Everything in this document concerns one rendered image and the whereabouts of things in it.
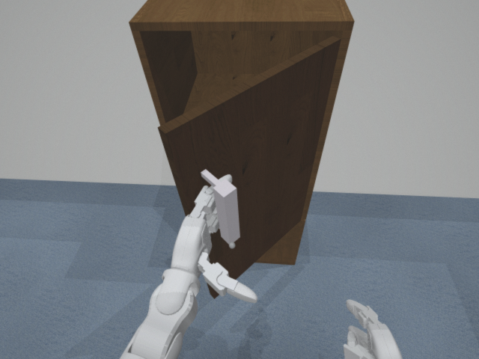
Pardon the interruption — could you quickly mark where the handle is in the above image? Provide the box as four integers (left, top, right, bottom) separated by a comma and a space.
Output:
201, 169, 240, 244

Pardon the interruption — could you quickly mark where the left robot forearm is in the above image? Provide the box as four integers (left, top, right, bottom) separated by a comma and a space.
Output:
120, 268, 201, 359

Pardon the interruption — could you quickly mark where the robot left hand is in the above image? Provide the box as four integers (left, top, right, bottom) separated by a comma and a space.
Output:
171, 174, 257, 303

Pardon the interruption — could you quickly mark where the cupboard door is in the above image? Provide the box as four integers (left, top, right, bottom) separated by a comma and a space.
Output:
158, 36, 341, 299

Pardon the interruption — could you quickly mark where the robot right hand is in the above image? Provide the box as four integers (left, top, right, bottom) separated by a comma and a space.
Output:
344, 299, 403, 359

